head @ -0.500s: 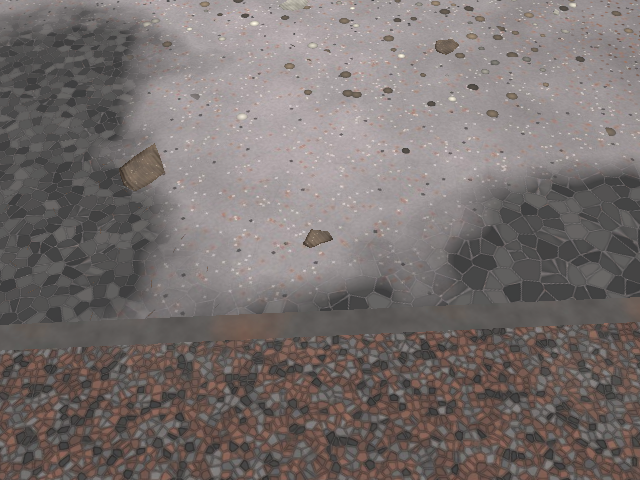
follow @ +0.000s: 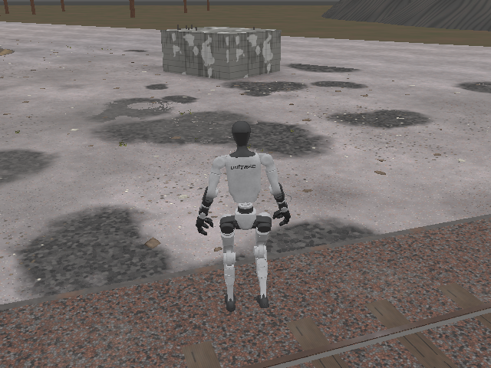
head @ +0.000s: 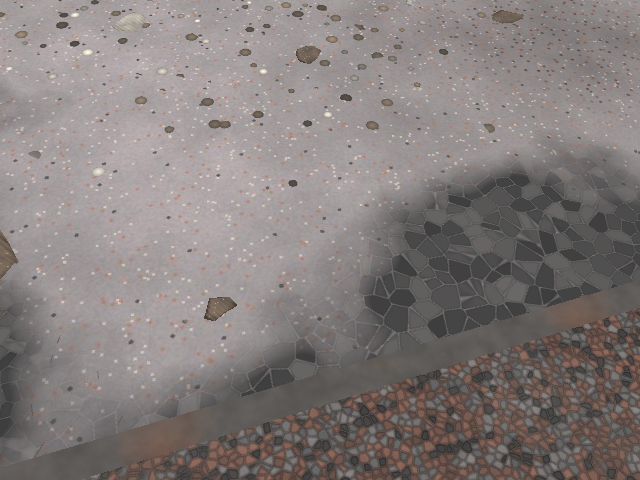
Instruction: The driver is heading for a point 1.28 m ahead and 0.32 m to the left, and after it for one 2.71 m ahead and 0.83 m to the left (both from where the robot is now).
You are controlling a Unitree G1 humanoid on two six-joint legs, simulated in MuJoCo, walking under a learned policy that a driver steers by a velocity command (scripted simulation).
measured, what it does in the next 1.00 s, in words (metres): walks ahead, turning left: right foot, then left foot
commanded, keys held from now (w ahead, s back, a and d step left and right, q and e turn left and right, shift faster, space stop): no key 0.20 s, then q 0.02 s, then w+q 0.78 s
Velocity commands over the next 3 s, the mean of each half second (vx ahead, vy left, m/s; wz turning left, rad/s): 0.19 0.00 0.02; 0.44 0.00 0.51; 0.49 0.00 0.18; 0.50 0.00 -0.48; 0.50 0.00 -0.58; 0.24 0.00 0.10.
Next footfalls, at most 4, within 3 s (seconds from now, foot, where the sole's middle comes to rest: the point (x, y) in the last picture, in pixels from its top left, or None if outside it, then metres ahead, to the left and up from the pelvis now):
0.24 right None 0.11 -0.11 -0.78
0.68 left None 0.19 0.14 -0.78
1.18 right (258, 413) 0.57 0.12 -0.78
1.66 left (135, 365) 0.67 0.40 -0.78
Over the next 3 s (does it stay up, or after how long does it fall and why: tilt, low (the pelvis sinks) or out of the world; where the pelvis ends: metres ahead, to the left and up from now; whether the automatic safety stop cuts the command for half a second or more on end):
stays up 1.20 0.30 0.00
